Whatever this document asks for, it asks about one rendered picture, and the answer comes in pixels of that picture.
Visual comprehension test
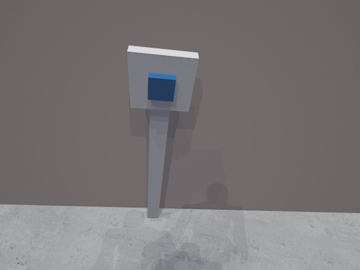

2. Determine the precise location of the button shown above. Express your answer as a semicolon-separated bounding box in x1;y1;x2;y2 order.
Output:
148;73;176;102

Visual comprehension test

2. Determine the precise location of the panel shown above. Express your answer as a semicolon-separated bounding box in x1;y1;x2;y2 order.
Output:
127;46;199;218

